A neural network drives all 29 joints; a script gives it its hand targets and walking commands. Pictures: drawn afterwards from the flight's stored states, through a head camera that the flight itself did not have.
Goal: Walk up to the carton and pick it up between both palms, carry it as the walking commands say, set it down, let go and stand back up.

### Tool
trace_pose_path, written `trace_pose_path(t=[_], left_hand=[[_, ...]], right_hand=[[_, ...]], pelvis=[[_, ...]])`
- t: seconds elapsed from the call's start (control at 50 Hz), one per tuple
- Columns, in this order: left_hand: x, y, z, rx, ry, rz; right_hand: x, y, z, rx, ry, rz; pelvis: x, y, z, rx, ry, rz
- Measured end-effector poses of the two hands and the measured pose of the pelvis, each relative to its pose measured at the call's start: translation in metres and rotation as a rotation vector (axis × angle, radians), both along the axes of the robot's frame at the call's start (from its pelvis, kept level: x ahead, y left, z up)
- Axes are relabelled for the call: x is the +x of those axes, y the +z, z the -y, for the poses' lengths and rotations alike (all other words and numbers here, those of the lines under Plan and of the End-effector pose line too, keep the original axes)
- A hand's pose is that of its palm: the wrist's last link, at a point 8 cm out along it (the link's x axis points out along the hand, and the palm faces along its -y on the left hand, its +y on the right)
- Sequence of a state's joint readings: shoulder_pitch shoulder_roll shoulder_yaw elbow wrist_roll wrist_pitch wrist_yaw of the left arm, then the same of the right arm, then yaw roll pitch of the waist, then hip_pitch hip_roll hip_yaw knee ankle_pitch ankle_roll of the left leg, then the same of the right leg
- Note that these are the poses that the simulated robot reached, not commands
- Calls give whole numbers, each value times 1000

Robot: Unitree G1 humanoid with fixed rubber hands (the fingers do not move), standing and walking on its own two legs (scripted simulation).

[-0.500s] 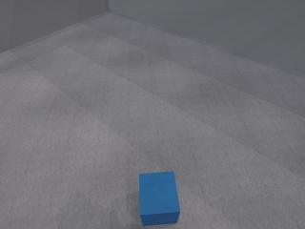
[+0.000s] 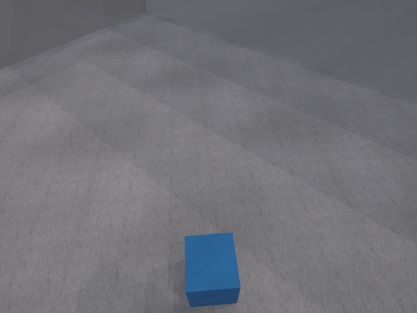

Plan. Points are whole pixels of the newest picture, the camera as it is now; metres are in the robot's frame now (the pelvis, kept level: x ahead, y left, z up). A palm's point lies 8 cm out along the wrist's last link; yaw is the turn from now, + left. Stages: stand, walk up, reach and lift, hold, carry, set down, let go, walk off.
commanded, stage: stand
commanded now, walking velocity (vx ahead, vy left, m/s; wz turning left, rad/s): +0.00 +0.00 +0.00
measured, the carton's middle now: (211, 270) +0.39 +0.04 -0.65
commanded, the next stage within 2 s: reach and lift in 0.42 s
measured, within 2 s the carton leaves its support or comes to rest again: neither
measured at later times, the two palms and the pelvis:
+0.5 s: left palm out of the picture +0.03 +0.24 -0.14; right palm out of the picture +0.07 -0.25 -0.15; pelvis +0.00 -0.01 -0.01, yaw +1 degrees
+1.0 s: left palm out of the picture +0.14 +0.24 -0.19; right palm out of the picture +0.14 -0.20 -0.19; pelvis -0.09 +0.02 -0.08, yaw +0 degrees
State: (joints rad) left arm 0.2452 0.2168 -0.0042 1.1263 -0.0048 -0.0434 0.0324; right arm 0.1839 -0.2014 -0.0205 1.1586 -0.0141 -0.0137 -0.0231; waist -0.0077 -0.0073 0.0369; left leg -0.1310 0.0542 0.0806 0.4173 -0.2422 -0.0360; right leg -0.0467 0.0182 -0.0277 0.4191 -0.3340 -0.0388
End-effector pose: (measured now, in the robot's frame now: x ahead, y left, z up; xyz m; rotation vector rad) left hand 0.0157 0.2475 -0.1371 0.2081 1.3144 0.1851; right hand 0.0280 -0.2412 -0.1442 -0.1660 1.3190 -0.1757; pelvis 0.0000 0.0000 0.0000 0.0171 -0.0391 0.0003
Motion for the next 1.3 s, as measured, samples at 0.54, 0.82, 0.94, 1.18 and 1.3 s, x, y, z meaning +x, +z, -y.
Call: trace_pose_path(t=[0.54, 0.82, 0.94, 1.18, 1.3], left_hand=[[42, -2, 14, -3, 33, 95], [118, -26, 17, -74, -38, 180], [113, -49, 12, -88, -51, 217], [186, -51, -12, -76, -35, 342], [218, -56, 5, -103, -9, 389]], right_hand=[[66, -1, 7, -5, 48, 110], [96, -24, -29, 50, 42, 122], [94, -43, -38, 62, 24, 210], [182, -33, -40, 34, 79, 355], [209, -49, -51, 74, 59, 359]], pelvis=[[-12, -17, 13, 14, 27, -108], [-40, -45, 2, 10, 25, -391], [-68, -67, -11, -5, 8, -456], [-142, -100, -34, -35, 4, -372], [-163, -111, -43, -39, 4, -377]])
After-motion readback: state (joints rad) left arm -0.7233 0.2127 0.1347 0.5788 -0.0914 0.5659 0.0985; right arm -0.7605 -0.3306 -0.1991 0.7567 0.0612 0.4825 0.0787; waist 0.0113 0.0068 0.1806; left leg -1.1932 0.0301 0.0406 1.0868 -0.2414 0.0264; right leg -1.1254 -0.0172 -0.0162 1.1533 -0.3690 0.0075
